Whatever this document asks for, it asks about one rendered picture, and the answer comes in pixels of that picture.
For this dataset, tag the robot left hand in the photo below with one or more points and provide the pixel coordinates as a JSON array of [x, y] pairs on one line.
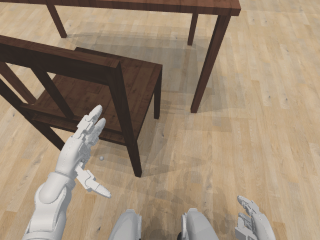
[[78, 147]]

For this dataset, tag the table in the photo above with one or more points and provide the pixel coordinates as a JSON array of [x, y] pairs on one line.
[[223, 8]]

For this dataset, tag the robot right hand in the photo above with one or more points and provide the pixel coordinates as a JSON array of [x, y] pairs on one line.
[[258, 226]]

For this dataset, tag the left robot forearm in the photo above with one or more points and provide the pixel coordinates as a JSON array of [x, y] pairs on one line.
[[51, 201]]

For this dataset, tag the left robot thigh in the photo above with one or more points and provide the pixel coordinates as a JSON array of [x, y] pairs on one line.
[[127, 227]]

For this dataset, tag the chair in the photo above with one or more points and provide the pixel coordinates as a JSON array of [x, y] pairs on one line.
[[84, 79]]

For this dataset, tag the right robot thigh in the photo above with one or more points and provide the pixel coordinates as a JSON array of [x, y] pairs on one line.
[[195, 226]]

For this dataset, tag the robot thigh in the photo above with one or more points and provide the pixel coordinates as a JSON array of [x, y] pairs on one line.
[[195, 226], [127, 227]]

